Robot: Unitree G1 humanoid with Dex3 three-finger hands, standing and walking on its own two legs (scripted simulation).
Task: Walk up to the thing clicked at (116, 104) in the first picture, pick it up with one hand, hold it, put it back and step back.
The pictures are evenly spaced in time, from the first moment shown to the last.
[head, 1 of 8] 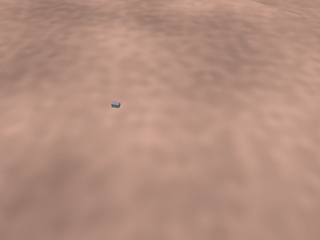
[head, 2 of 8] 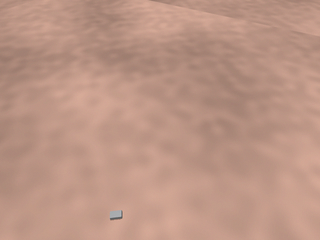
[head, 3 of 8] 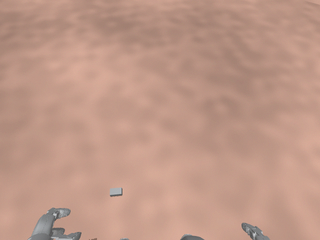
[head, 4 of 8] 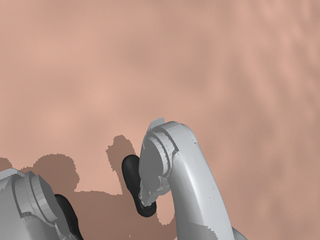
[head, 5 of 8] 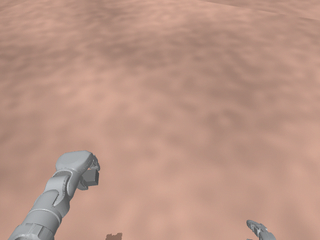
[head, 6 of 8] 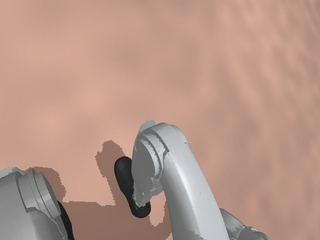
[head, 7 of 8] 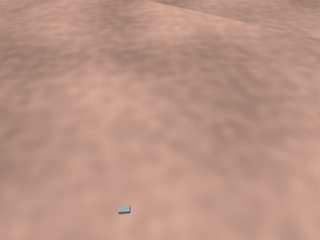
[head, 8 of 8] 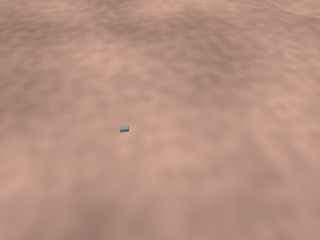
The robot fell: no
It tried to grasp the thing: yes
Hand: left
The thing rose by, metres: 0.69
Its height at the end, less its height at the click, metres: +0.00
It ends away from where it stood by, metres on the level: 0.01
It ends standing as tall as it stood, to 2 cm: yes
